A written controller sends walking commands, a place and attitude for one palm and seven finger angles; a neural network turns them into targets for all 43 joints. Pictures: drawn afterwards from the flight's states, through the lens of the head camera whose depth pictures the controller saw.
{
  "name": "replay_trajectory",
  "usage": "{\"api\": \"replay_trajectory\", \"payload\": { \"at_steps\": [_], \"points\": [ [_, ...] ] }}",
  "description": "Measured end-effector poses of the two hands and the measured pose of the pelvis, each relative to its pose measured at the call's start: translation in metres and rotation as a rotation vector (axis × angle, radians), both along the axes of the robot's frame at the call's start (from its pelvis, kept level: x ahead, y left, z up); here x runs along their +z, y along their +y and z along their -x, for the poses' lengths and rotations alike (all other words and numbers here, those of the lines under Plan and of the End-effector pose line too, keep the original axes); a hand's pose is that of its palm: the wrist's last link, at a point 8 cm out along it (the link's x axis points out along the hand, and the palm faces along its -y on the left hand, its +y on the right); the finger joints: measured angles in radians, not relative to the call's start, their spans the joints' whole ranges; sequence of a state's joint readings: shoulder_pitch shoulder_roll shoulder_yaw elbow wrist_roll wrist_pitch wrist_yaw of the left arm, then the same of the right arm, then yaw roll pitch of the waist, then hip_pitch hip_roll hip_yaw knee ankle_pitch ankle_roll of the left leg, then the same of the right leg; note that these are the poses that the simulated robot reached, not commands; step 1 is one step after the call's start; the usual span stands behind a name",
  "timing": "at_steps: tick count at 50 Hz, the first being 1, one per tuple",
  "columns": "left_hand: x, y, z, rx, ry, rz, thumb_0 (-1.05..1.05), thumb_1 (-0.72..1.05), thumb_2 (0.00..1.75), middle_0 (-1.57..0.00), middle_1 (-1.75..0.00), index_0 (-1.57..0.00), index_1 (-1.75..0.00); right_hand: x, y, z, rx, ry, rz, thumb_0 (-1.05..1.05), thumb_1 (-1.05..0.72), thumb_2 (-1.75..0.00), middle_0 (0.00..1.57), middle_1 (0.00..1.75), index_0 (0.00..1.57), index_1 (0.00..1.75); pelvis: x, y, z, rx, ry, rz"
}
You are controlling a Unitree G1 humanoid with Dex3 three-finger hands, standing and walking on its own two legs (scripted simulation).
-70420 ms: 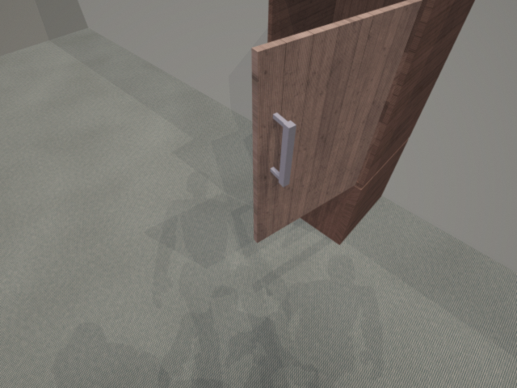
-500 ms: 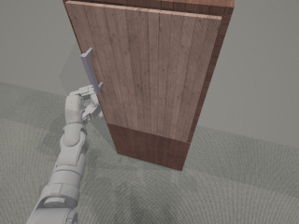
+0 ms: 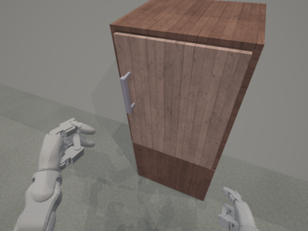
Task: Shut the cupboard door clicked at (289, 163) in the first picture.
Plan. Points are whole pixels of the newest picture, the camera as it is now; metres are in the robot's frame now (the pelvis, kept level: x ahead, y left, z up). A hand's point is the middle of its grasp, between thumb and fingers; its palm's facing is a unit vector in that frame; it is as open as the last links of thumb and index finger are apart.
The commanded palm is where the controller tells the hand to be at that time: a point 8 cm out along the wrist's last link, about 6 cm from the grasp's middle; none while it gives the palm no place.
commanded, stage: draw the hand back to the body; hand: left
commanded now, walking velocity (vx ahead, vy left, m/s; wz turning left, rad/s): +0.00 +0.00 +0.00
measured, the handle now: (128, 93) +0.60 +0.17 +0.02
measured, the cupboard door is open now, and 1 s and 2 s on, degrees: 0 0 0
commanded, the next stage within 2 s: step back with the hand held close in 0.70 s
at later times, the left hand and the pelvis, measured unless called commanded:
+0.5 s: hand (21, 169) +0.18 +0.28 +0.16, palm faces +0.48 -0.77 -0.42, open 7.1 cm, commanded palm +0.14 +0.31 +0.17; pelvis +0.00 +0.01 +0.00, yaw +1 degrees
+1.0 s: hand (31, 166) +0.19 +0.26 +0.16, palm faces +0.44 -0.78 -0.45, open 7.4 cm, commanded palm +0.13 +0.30 +0.17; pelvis +0.00 +0.00 +0.00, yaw +1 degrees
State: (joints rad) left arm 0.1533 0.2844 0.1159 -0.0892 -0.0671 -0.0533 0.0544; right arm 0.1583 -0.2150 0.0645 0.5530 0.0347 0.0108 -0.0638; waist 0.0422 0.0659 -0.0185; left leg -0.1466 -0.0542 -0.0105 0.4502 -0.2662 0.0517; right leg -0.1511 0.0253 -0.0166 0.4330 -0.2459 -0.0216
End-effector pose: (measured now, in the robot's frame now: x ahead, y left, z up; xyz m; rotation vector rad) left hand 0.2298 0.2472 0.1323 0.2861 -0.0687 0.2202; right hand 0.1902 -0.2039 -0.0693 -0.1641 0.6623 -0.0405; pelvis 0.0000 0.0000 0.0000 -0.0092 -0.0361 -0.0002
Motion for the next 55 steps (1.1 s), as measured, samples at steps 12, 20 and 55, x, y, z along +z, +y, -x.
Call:
{"api": "replay_trajectory", "payload": {
  "at_steps": [12, 20, 55],
  "points": [
    [0.029, 0.046, 0.054, 0.165, -0.027, -0.119, 0.01, 0.90, 0.90, -0.55, -0.68, -0.55, -0.68, -0.010, 0.012, 0.002, 0.035, 0.041, -0.002, 0.01, -0.90, -0.90, 0.20, 0.30, 0.20, 0.30, 0.002, 0.008, -0.007, 0.010, -0.011, 0.005],
    [0.050, 0.067, 0.087, 0.253, -0.055, -0.219, 0.01, 0.90, 0.90, -0.34, -0.45, -0.34, -0.45, -0.015, 0.002, 0.010, 0.012, 0.046, 0.007, 0.01, -0.90, -0.90, 0.20, 0.30, 0.20, 0.30, 0.001, 0.008, -0.006, 0.010, -0.014, 0.006],
    [0.042, 0.054, 0.082, 0.178, -0.070, -0.263, 0.01, 0.89, 0.90, -0.21, -0.30, -0.21, -0.30, -0.022, -0.039, 0.038, -0.120, 0.108, 0.074, 0.01, -0.90, -0.90, 0.20, 0.30, 0.20, 0.30, -0.005, 0.004, 0.007, 0.008, 0.058, 0.005]
  ]
}}
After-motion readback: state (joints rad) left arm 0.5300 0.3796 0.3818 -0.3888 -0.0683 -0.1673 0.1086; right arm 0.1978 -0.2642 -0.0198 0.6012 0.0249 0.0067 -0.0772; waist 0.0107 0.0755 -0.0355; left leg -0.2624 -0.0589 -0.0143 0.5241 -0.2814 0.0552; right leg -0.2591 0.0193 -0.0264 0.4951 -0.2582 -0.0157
